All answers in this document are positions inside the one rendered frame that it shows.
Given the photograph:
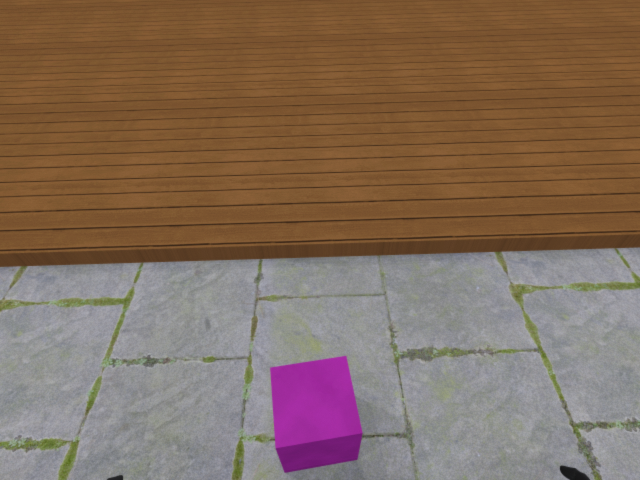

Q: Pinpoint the carton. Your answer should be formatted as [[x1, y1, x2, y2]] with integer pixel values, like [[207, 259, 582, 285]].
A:
[[270, 356, 363, 473]]

